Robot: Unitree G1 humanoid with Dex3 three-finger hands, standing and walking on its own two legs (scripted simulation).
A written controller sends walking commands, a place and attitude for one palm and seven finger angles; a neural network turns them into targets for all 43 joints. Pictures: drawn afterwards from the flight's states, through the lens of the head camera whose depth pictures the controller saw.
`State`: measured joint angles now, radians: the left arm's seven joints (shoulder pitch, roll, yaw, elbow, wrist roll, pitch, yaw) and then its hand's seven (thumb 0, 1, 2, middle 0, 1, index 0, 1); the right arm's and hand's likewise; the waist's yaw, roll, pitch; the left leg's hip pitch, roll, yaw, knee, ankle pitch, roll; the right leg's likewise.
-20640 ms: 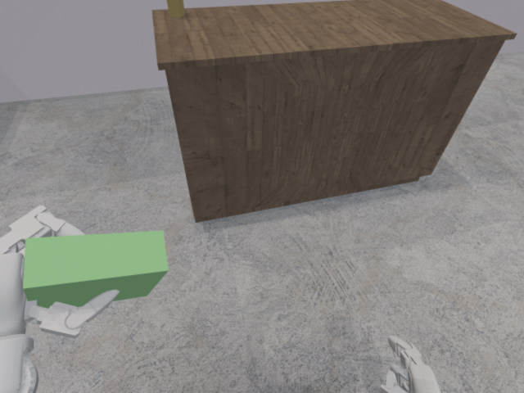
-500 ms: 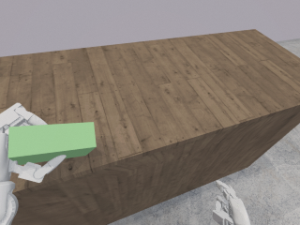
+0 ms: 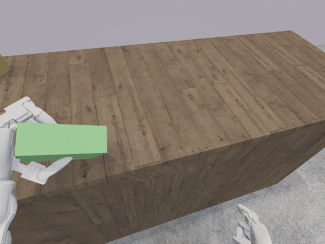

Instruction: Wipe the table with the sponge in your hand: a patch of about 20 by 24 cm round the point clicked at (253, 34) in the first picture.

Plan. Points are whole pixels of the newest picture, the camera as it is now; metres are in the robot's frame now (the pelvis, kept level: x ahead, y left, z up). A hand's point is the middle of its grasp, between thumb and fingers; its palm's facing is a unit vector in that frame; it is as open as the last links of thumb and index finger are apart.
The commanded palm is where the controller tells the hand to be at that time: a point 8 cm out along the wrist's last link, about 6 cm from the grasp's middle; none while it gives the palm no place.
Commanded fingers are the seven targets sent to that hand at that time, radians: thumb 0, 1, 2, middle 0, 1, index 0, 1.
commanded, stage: turn the palm down, sponge in hand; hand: left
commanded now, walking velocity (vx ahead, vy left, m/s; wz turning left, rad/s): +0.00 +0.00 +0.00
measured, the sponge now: (74, 144) +0.25 +0.21 +0.15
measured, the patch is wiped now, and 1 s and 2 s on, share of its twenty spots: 0.00 0.00 0.00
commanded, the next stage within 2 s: none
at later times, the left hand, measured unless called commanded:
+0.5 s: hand (43, 149) +0.21 +0.23 +0.19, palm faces +0.42 -0.61 -0.67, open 9.3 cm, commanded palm +0.17 +0.25 +0.22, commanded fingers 0.00 0.10 1.30 -1.20 -1.60 -1.20 -1.60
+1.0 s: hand (63, 131) +0.24 +0.21 +0.20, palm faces +0.32 -0.37 -0.87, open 9.3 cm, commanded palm +0.19 +0.23 +0.26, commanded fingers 0.00 0.10 1.30 -1.20 -1.60 -1.20 -1.60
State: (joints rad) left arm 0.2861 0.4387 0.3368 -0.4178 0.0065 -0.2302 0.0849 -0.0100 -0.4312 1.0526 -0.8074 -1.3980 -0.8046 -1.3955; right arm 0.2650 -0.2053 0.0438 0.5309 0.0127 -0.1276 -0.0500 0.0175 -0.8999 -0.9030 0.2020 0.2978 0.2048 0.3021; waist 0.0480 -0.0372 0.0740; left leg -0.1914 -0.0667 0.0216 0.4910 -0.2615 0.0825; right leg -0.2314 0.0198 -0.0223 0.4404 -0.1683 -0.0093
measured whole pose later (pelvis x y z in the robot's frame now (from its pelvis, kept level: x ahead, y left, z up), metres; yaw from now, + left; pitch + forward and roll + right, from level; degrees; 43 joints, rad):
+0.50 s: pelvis -0.01 -0.06 -0.01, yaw +1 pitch -4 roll +1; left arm 0.15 0.54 0.32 -0.34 0.15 0.21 0.00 0.00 -0.43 1.05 -0.81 -1.40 -0.81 -1.39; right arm 0.09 -0.25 0.07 0.60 0.02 -0.03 -0.10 0.02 -0.90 -0.90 0.20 0.30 0.21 0.30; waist 0.10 0.06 0.01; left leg -0.22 -0.04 -0.02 0.57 -0.28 0.01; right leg -0.28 0.04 -0.06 0.57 -0.23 -0.08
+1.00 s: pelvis +0.00 -0.07 -0.02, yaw -1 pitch -3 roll +1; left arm 0.19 0.70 0.31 -0.42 0.30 0.27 -0.04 0.00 -0.44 1.05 -0.81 -1.39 -0.81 -1.39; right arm 0.10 -0.31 0.00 0.62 0.05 0.01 -0.12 0.02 -0.90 -0.90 0.20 0.30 0.20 0.30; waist 0.09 0.09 0.00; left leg -0.25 -0.02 -0.02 0.65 -0.35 -0.02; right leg -0.33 0.08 -0.04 0.66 -0.29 -0.10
